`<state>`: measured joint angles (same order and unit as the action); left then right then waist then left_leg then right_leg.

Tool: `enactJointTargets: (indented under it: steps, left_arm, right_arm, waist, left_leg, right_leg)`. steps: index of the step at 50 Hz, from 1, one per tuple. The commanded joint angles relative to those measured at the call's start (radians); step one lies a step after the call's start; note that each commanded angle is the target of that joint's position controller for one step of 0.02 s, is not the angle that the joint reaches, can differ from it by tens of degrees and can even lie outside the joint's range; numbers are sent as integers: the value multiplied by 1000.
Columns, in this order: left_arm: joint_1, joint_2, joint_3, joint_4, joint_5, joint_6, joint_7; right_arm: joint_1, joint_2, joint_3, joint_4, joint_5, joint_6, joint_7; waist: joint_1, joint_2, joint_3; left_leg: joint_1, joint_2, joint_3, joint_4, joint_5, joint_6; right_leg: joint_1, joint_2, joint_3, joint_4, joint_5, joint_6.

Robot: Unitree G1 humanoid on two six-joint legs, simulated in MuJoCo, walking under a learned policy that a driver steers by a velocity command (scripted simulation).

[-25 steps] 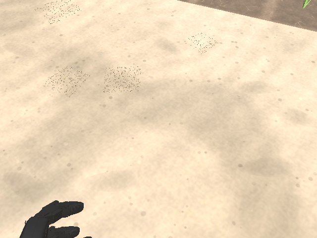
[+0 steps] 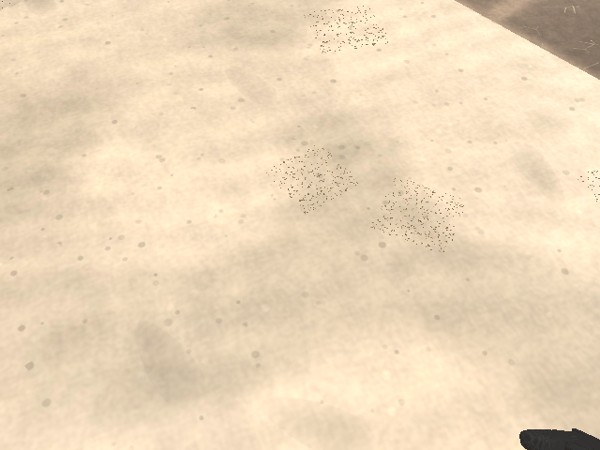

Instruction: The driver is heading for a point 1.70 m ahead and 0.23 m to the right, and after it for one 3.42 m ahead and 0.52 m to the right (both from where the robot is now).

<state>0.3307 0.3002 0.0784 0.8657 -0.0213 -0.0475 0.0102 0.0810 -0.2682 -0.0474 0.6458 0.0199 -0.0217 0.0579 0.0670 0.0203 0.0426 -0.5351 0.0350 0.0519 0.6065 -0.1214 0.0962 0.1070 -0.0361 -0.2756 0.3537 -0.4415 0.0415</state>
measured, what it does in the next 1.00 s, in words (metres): walks ahead, turning right: left foot, then right foot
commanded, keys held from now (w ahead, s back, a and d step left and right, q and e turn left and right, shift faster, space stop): w+q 0.02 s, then w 0.06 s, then w+e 0.78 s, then w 0.14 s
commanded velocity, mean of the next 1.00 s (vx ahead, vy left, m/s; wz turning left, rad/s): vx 0.50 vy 0.00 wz -0.25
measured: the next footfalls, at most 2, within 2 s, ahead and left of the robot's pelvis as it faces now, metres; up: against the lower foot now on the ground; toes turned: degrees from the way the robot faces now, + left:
left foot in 0.02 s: +0.17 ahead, +0.10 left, +0.00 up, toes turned +4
right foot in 0.56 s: +0.49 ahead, -0.11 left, +0.00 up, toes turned -7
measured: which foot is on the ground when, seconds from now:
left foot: up 0.00-0.00, down 0.02-0.58, up 0.60-1.00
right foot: down 0.00-0.00, up 0.02-0.54, down 0.56-1.00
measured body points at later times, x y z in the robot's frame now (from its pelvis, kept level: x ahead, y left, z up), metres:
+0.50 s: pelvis +0.28 +0.01 +0.01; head +0.31 +0.01 +0.46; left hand +0.47 +0.24 -0.10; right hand +0.32 -0.28 -0.11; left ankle +0.13 +0.09 -0.72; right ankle +0.46 -0.12 -0.70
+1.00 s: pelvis +0.59 -0.03 +0.01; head +0.61 -0.04 +0.46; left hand +0.73 +0.23 -0.10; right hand +0.72 -0.33 -0.06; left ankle +0.77 +0.05 -0.71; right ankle +0.45 -0.10 -0.72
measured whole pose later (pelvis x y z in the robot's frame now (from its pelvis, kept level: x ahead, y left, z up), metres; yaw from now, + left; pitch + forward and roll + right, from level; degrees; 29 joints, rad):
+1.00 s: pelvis +0.59 -0.03 +0.01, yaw -20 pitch +2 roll -1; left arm 0.35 0.30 0.07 0.75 -0.02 -0.04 0.01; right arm 0.07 -0.28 -0.03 0.68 0.00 -0.11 0.02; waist 0.08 0.03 0.01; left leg -0.52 0.02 -0.06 0.49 0.01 -0.03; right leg -0.08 0.11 0.19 0.44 -0.39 -0.06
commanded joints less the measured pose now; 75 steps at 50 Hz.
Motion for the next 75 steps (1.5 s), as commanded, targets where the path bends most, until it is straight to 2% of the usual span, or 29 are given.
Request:
enactJointTargets:
  steps: [1, 2, 3, 4, 6, 12, 17, 22, 27, 28, 29, 30, 31, 32, 33, 35, 42, 46, 49, 51, 52, 53, 54, 55, 57, 59, 66, 71, 75]
  left_arm:
    - [-43, 165, 28, -83, 12, -4, 14]
    - [62, 13, -22, -133, 45, -31, -5]
    - [-35, 98, -11, -127, 7, -68, -20]
    - [-123, 143, 2, -151, -31, -83, -27]
    - [-130, 125, 0, -129, -3, -84, -16]
    - [-106, 71, -7, -98, 7, -16, -13]
    - [-229, 43, -18, -128, 0, -30, -31]
    - [-325, 30, -27, -183, 0, -35, -63]
    - [-138, 116, 17, -183, 5, -23, -77]
    - [19, 171, 45, -152, 4, -20, -64]
    - [129, 278, 74, -142, 6, -13, -45]
    - [114, 254, 61, -156, -5, -21, -47]
    - [98, 188, 43, -158, 1, -22, -43]
    - [46, 153, 34, -167, 2, -24, -39]
    - [-20, 133, 26, -180, 2, -23, -39]
    - [-91, 97, 11, -210, 17, -21, -32]
    - [-46, 159, 32, -198, -1, -10, 1]
    - [25, 140, 27, -166, -5, 1, 5]
    - [28, 137, 26, -154, 5, 4, 5]
    - [13, 99, 12, -160, 12, 4, -1]
    - [48, 51, -8, -176, 29, 0, -2]
    - [190, -3, -26, -179, -4, -13, -5]
    - [137, 93, -11, -164, -15, -18, -3]
    - [3, 140, 2, -189, -14, -19, -3]
    - [-98, 113, -1, -220, 13, -24, -5]
    - [-71, 80, -3, -214, 12, -24, -11]
    - [-235, 10, -31, -255, 21, -31, -20]
    - [-355, 30, -25, -286, 7, -52, -40]
    - [-202, 102, 12, -245, 12, -67, -34]
  right_arm:
    - [377, -256, -113, 20, 6, 10, -30]
    - [327, -350, -118, 9, 12, -1, -36]
    - [354, -250, -89, -17, 3, -16, -31]
    - [322, -199, -72, -1, -8, -30, -28]
    - [189, -133, -50, -9, -12, -38, -31]
    - [171, -138, -44, 34, -32, -76, -42]
    - [187, -146, -41, 72, -34, -80, -56]
    - [245, -158, -49, 129, -21, -57, -63]
    - [199, -209, -62, 121, -16, -11, -95]
    - [184, -202, -56, 111, -14, -10, -102]
    - [270, -108, -25, 71, -40, -31, -94]
    - [279, -67, -1, 61, -40, -69, -71]
    - [180, -145, -20, 42, 2, -102, -50]
    - [115, -152, -17, 18, 18, -120, -44]
    - [94, -144, -18, 17, -1, -126, -49]
    - [114, -152, -30, 20, -30, -107, -55]
    - [-23, -71, -2, -24, -34, -80, -62]
    - [-89, -98, -10, -39, -14, -96, -43]
    - [-53, -128, -24, -34, -16, -109, -34]
    - [101, -168, -47, 2, -30, -118, -42]
    - [244, -228, -62, 14, -42, -120, -46]
    - [345, -301, -87, 71, -34, -104, -38]
    - [352, -206, -65, 69, -6, -101, -31]
    - [294, -156, -49, 61, -7, -97, -35]
    - [206, -123, -32, 55, -26, -87, -36]
    - [189, -98, -22, 61, -31, -89, -38]
    - [252, -163, -37, 115, -3, -75, -52]
    - [330, -179, -42, 155, 10, -51, -60]
    - [310, -183, -45, 157, 7, -35, -70]
  waist:
    - [-243, 20, -224]
    - [-105, 267, -310]
    - [-186, 129, -409]
    - [-192, 80, -258]
    - [-111, -4, -121]
    - [-64, 16, -39]
    - [-119, 25, 8]
    - [-156, 12, 46]
    - [-19, 79, -112]
    - [68, 39, -193]
    - [45, -170, -327]
    - [18, -233, -445]
    - [64, -147, -364]
    - [47, -84, -237]
    - [-2, -4, -140]
    - [-64, -36, -79]
    - [-23, -91, -46]
    - [14, -114, -57]
    - [-16, -140, -50]
    - [-98, -124, -130]
    - [-141, 0, -274]
    - [-102, 329, -371]
    - [-141, 208, -298]
    - [-162, 105, -160]
    - [-124, 34, -48]
    - [-87, 87, -50]
    - [-122, 55, -20]
    - [-148, 60, 0]
    - [-38, 68, -78]
  left_leg:
    - [607, -5, -119, -66, -12, 116]
    - [915, 253, -692, -166, -179, 306]
    - [940, 310, -854, -302, -278, 315]
    - [832, 285, -696, -321, -191, 260]
    - [562, 214, -447, -324, 52, 192]
    - [377, 163, -180, -452, 282, 158]
    - [406, 126, -22, -495, 214, 83]
    - [617, 199, 19, -443, 319, 71]
    - [680, 200, 84, -48, 960, 8]
    - [534, 161, 106, 186, 847, -28]
    - [141, 34, 103, 568, 257, -91]
    - [-143, -139, -89, 798, -461, -118]
    - [-254, -60, -191, 828, -408, -91]
    - [-269, -11, -172, 755, -320, -72]
    - [-230, 27, -155, 645, -266, -75]
    - [-108, 60, -147, 539, -211, -101]
    - [29, 1, -88, 66, 138, -182]
    - [61, -17, -113, -75, 216, -162]
    - [93, -12, -113, -115, 112, -107]
    - [321, 2, -106, -151, 89, -42]
    - [583, 166, -287, -120, 89, 35]
    - [863, 352, -747, -239, -162, 208]
    - [835, 355, -850, -317, -431, 188]
    - [715, 314, -705, -330, -420, 143]
    - [518, 235, -510, -361, -191, 124]
    - [445, 180, -404, -396, -50, 112]
    - [395, 146, -228, -453, 151, 119]
    - [415, 162, -254, -396, 129, 96]
    - [415, 138, -272, -206, 244, 37]
  right_leg:
    - [-321, -163, 40, 617, 823, -72]
    - [-769, 45, 143, 953, -123, -16]
    - [-858, 40, 356, 1037, -148, -34]
    - [-918, -6, 352, 1011, -49, -56]
    - [-825, -94, 335, 857, 88, -61]
    - [-768, -126, 337, 680, 306, -12]
    - [-744, -69, 313, 366, 594, -25]
    - [-827, -39, 288, 232, 537, -66]
    - [-543, 91, 173, 226, 297, -162]
    - [-280, 87, 232, 165, 364, -208]
    - [122, -163, 649, 175, 355, -358]
    - [323, -307, 1119, 9, 228, -499]
    - [285, -274, 1008, -33, 156, -436]
    - [143, -237, 867, -46, 179, -390]
    - [-24, -195, 768, -65, 274, -359]
    - [-217, -139, 671, -111, 432, -347]
    - [-419, -23, 499, -113, 468, -278]
    - [-316, -74, 573, -53, 357, -252]
    - [-228, -126, 638, 26, 390, -229]
    - [-245, -59, 595, 209, 537, -186]
    - [-377, 13, 524, 485, 374, -147]
    - [-722, 151, 413, 813, -83, -75]
    - [-859, 96, 469, 921, -121, -74]
    - [-898, 57, 455, 938, -30, -80]
    - [-862, -13, 398, 846, 89, -75]
    - [-777, -47, 377, 762, 138, -68]
    - [-730, -46, 314, 366, 381, -24]
    - [-627, 7, 315, 184, 467, -20]
    - [-343, 27, 302, 81, 390, -78]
